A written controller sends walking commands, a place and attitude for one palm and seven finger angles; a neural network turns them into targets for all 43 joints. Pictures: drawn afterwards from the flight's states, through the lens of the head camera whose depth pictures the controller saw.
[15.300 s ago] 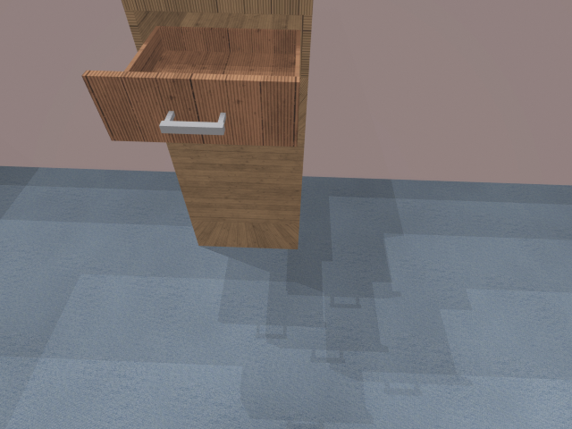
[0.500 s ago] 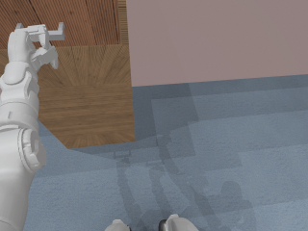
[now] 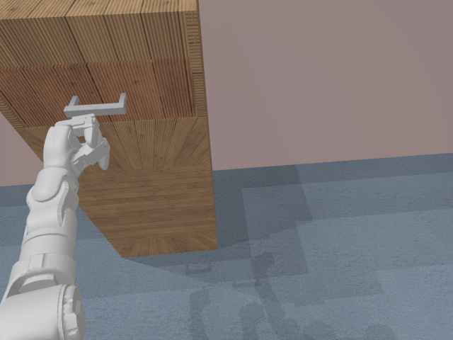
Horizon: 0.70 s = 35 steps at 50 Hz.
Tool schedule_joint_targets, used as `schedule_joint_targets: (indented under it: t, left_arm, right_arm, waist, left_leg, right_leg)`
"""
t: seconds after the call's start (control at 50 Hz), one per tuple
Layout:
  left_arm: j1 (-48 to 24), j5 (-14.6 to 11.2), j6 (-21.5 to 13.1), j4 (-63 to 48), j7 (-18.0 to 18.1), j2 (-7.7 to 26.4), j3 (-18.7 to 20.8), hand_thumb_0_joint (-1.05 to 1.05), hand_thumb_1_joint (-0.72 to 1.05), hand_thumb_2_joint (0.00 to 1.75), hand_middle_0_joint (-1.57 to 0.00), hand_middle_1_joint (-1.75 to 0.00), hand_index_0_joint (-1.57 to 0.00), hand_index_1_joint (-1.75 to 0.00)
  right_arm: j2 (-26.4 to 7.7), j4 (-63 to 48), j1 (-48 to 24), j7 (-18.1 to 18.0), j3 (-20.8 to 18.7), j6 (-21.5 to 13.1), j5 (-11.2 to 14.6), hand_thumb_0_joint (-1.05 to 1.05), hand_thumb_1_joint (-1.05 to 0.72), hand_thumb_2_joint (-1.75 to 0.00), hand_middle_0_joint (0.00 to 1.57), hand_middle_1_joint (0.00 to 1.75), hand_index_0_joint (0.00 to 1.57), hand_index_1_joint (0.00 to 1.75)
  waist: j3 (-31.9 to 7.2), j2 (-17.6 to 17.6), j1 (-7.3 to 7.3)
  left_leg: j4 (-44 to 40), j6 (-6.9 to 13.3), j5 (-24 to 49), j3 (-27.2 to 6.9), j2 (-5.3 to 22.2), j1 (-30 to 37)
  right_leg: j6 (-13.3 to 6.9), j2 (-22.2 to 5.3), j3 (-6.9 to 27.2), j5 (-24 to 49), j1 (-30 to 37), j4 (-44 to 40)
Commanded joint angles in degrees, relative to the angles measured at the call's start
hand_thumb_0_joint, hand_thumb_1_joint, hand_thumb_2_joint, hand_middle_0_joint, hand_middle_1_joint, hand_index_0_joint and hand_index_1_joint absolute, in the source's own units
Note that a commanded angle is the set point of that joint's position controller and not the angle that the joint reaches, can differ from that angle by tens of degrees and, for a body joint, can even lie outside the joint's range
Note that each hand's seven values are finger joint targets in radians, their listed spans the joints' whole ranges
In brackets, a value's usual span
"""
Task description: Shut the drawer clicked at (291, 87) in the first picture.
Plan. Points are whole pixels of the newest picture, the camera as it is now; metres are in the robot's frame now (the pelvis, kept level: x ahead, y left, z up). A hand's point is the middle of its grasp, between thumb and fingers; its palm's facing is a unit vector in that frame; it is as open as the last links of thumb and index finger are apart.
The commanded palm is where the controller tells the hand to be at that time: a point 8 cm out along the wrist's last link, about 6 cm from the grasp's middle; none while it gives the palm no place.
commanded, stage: draw the hand back to the body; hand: left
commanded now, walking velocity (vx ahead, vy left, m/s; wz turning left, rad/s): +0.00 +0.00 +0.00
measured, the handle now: (97, 104) +0.55 +0.26 +0.12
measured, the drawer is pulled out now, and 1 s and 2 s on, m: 0.00 0.00 0.00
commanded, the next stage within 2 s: step back with the hand held close in 1.12 s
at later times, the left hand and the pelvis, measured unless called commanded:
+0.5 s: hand (45, 230) +0.25 +0.23 +0.15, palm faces +0.33 -0.91 -0.23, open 3.3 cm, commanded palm +0.21 +0.27 +0.17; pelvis -0.03 +0.00 +0.02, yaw +2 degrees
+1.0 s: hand out of the picture +0.13 +0.24 +0.18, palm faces +0.44 -0.80 -0.40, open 3.3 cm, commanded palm +0.09 +0.28 +0.19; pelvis -0.03 +0.00 +0.02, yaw +2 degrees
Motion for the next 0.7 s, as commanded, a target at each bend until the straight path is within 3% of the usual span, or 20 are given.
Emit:
schedule_joint_targets:
  t: [0.0, 0.02, 0.1, 0.22, 0.24, 0.26, 0.28, 0.3, 0.34, 0.4, 0.52, 0.56, 0.58, 0.6, 0.68]
  left_arm:
    - [-15.2, -2.7, -0.7, -27.5, 1.3, 13.9, 2.1, 0.00, 0.90, 0.90, -1.40, -1.60, -1.40, -1.60]
    - [-12.8, -2.8, -0.5, -29.2, 1.6, 13.6, 2.3, 0.00, 0.90, 0.90, -1.40, -1.60, -1.40, -1.60]
    - [-10.3, -3.7, 1.0, -33.2, 1.3, 10.2, -0.7, 0.00, 0.90, 0.90, -1.40, -1.60, -1.40, -1.60]
    - [-4.6, -4.8, 6.9, -36.5, -0.8, 7.9, -2.8, 0.00, 0.90, 0.90, -1.40, -1.60, -1.40, -1.60]
    - [-2.7, 1.5, 3.7, -43.0, 6.6, 10.4, -5.3, 0.00, 0.90, 0.90, -1.40, -1.60, -1.40, -1.60]
    - [2.5, 2.2, 3.3, -41.4, 10.4, 6.8, -6.2, 0.00, 0.90, 0.90, -1.40, -1.60, -1.40, -1.60]
    - [5.4, 2.4, 3.4, -42.7, 12.1, 5.2, -7.4, 0.00, 0.90, 0.90, -1.40, -1.60, -1.40, -1.60]
    - [8.6, 3.0, 3.5, -44.2, 13.5, 4.8, -7.7, 0.00, 0.90, 0.90, -1.40, -1.60, -1.40, -1.60]
    - [11.8, 3.9, 3.1, -47.8, 15.9, 6.6, -5.8, 0.00, 0.90, 0.90, -1.40, -1.60, -1.40, -1.60]
    - [13.5, 5.0, 2.3, -53.7, 18.1, 9.2, -3.0, 0.00, 0.90, 0.90, -1.40, -1.60, -1.40, -1.60]
    - [18.7, 6.5, 1.0, -62.3, 20.2, 7.2, -4.6, 0.00, 0.90, 0.90, -1.40, -1.60, -1.40, -1.60]
    - [25.0, 6.5, 0.9, -63.4, 20.3, 5.9, -5.1, 0.00, 0.90, 0.90, -1.40, -1.60, -1.40, -1.60]
    - [27.6, 6.6, 0.8, -63.6, 20.2, 6.0, -4.9, 0.00, 0.90, 0.90, -1.40, -1.60, -1.40, -1.60]
    - [30.0, 6.5, 0.7, -64.7, 20.1, 4.9, -5.6, 0.00, 0.90, 0.90, -1.40, -1.60, -1.40, -1.60]
    - [41.1, 6.4, 0.5, -67.0, 19.9, 5.7, -2.8, 0.00, 0.90, 0.90, -1.40, -1.60, -1.40, -1.60]
  right_arm:
    - [-6.9, -8.5, -2.5, -1.1, -2.9, -3.2, 0.4, 0.00, -0.90, -0.90, 0.20, 0.30, 0.20, 0.30]
    - [-6.7, -8.4, -3.0, -1.2, -2.8, -3.7, 0.3, 0.00, -0.90, -0.90, 0.20, 0.30, 0.20, 0.30]
    - [-6.5, -7.9, -6.3, -2.0, -2.3, -5.2, 0.5, 0.00, -0.90, -0.90, 0.20, 0.30, 0.20, 0.30]
    - [-6.3, -9.1, -12.3, -3.6, -1.0, -6.9, 1.3, 0.00, -0.90, -0.90, 0.20, 0.30, 0.20, 0.30]
    - [-5.5, -9.7, -14.9, -3.4, -1.2, -7.3, 0.1, 0.00, -0.90, -0.90, 0.20, 0.30, 0.20, 0.30]
    - [-5.3, -8.8, -15.4, -3.5, -1.0, -7.4, -0.1, 0.00, -0.90, -0.90, 0.20, 0.30, 0.20, 0.30]
    - [-5.3, -8.8, -16.2, -3.5, -0.8, -7.5, -0.1, 0.00, -0.90, -0.90, 0.20, 0.30, 0.20, 0.30]
    - [-5.0, -8.5, -16.4, -3.4, -0.7, -7.2, -0.1, 0.00, -0.90, -0.90, 0.20, 0.30, 0.20, 0.30]
    - [-4.8, -8.4, -17.0, -3.5, -0.6, -6.8, -0.5, 0.00, -0.90, -0.90, 0.20, 0.30, 0.20, 0.30]
    - [-4.3, -8.1, -18.3, -3.8, -0.5, -6.4, -1.1, 0.00, -0.90, -0.90, 0.20, 0.30, 0.20, 0.30]
    - [-3.4, -7.3, -19.9, -3.9, -0.1, -7.5, -1.9, 0.00, -0.90, -0.90, 0.20, 0.30, 0.20, 0.30]
    - [-3.3, -7.4, -20.1, -3.6, -0.1, -7.8, -2.2, 0.00, -0.90, -0.90, 0.20, 0.30, 0.20, 0.30]
    - [-3.5, -7.3, -20.2, -3.5, -0.3, -8.0, -2.3, 0.00, -0.90, -0.90, 0.20, 0.30, 0.20, 0.30]
    - [-3.4, -7.4, -20.4, -3.4, -0.4, -8.0, -2.4, 0.00, -0.90, -0.90, 0.20, 0.30, 0.20, 0.30]
    - [-3.5, -7.4, -20.6, -2.9, -1.0, -7.7, -2.7, 0.00, -0.90, -0.90, 0.20, 0.30, 0.20, 0.30]
  waist:
    - [-18.4, 1.6, 2.02]
    - [-18.6, 1.5, 2.48]
    - [-14.3, 0.0, 1.34]
    - [-8.9, 0.2, 3.05]
    - [-4.0, 0.6, 4.83]
    - [-2.4, -1.0, 4.10]
    - [-1.3, -3.4, 4.60]
    - [-1.9, -2.2, 4.69]
    - [-3.3, -3.6, 5.23]
    - [-5.1, -3.6, 5.73]
    - [-1.9, 4.7, 5.89]
    - [-1.2, 3.6, 6.38]
    - [-0.2, 0.1, 6.54]
    - [0.4, -0.1, 6.49]
    - [2.6, -4.2, 7.42]
  left_leg:
    - [-3.1, 2.0, 33.2, -1.0, -1.0, 12.4]
    - [-3.2, 2.0, 33.8, -1.4, -0.9, 13.7]
    - [-4.5, 1.7, 28.8, -1.9, -1.0, 15.1]
    - [-7.8, 1.2, 18.9, -3.3, -1.7, 15.1]
    - [-9.8, 1.2, 16.9, -2.5, -2.3, 15.3]
    - [-11.0, 0.9, 14.2, -2.8, -2.0, 15.5]
    - [-11.8, 1.0, 13.1, -3.1, -1.9, 14.9]
    - [-12.5, 0.9, 13.7, -3.2, -1.5, 16.2]
    - [-13.5, 1.0, 15.1, -3.0, -1.5, 17.5]
    - [-14.9, 1.1, 16.1, -2.5, -1.5, 19.2]
    - [-17.4, 0.6, 16.3, -2.9, -1.8, 23.0]
    - [-17.8, 0.5, 17.7, -3.0, -1.7, 23.3]
    - [-18.1, 0.6, 17.6, -3.2, -1.6, 23.1]
    - [-18.4, 0.6, 17.6, -3.2, -1.4, 23.1]
    - [-18.4, 0.8, 18.3, -3.0, -1.3, 22.1]
  right_leg:
    - [0.6, -1.1, 0.2, 36.0, 15.5, -1.6]
    - [0.6, -1.0, 0.1, 35.2, 15.4, -1.8]
    - [0.5, -0.9, -0.3, 31.3, 13.7, -3.2]
    - [-0.2, -1.6, -1.0, 21.1, 12.8, -5.7]
    - [-0.3, -2.6, 0.4, 16.5, 11.8, -8.9]
    - [-0.2, -2.5, 0.1, 13.9, 11.4, -9.9]
    - [-0.2, -2.4, 0.0, 12.5, 11.9, -10.6]
    - [-0.3, -2.6, 0.1, 12.8, 13.6, -10.5]
    - [-0.1, -2.8, 0.3, 14.6, 16.9, -11.2]
    - [0.1, -3.0, 0.9, 15.6, 20.2, -12.5]
    - [-0.4, -2.6, 0.6, 13.8, 20.6, -15.2]
    - [-0.4, -2.5, 0.3, 14.7, 21.4, -15.4]
    - [-0.3, -2.1, 0.1, 14.2, 21.3, -16.0]
    - [-0.2, -2.2, 0.1, 14.1, 21.5, -16.0]
    - [0.0, -2.0, 0.1, 14.4, 21.9, -16.9]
